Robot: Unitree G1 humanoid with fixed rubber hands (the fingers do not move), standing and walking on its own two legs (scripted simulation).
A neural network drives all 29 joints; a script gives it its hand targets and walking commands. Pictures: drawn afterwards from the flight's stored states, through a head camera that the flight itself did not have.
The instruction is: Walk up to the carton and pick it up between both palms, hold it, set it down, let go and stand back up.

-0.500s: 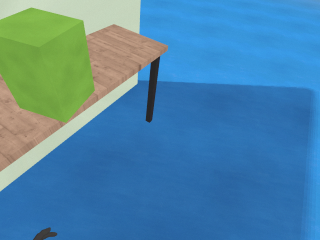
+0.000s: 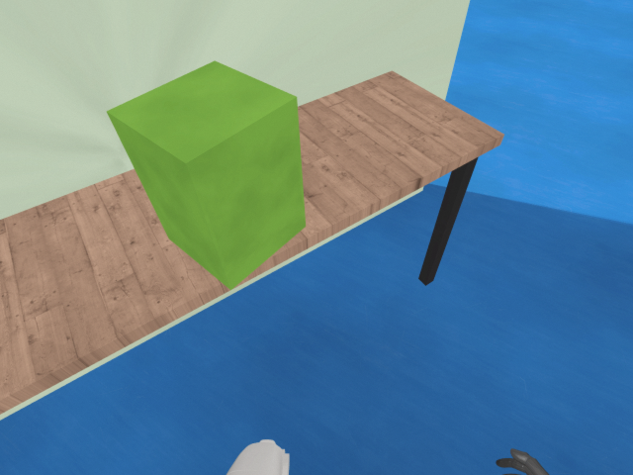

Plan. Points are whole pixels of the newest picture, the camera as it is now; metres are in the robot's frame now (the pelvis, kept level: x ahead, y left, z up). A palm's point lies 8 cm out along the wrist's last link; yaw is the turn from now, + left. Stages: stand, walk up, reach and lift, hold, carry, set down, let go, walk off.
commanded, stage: walk up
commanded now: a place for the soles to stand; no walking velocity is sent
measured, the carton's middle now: (223, 178) +0.57 +0.20 +0.04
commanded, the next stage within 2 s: none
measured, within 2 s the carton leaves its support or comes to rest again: neither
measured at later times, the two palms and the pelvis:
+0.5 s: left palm (138, 404) +0.23 +0.29 -0.11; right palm (499, 371) +0.29 -0.24 -0.09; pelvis +0.17 +0.02 -0.01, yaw +17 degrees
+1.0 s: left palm out of the picture +0.12 +0.28 -0.12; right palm (440, 293) +0.42 -0.18 -0.09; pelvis +0.19 -0.01 -0.02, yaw +33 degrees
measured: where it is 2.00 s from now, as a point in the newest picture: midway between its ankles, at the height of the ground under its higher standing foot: outside the picture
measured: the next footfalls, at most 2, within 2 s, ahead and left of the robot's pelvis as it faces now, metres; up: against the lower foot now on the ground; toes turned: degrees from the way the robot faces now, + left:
left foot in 0.18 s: +0.20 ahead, +0.14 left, +0.00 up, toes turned +10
right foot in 0.56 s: +0.31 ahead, -0.10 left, +0.00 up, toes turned +37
